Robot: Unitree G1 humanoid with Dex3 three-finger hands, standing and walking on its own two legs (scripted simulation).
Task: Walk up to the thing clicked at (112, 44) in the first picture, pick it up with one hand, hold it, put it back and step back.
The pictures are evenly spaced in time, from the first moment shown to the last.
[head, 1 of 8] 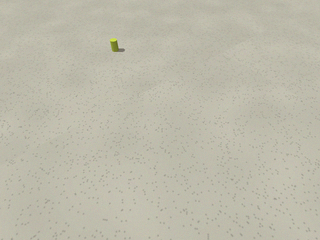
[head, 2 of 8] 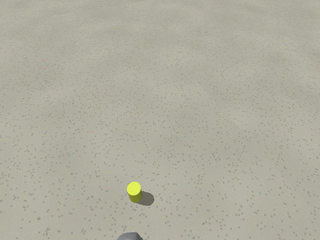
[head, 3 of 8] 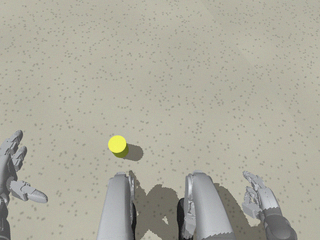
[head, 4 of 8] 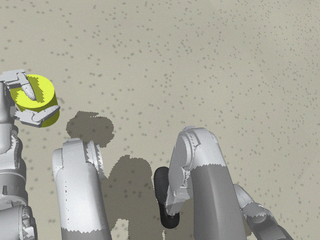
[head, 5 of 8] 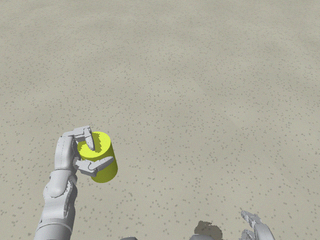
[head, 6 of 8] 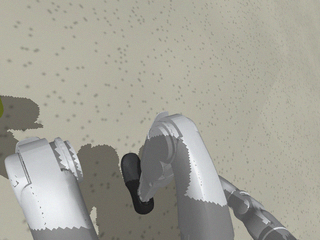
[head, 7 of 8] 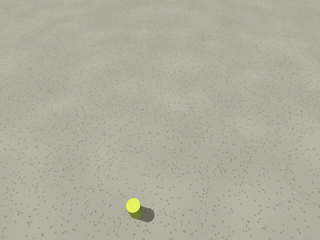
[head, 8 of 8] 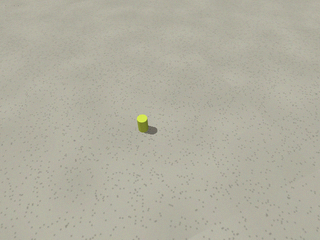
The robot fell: no
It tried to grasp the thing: yes
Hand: left
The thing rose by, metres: 0.68
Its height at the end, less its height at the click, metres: +0.00
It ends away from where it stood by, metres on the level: 0.02
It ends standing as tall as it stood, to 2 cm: yes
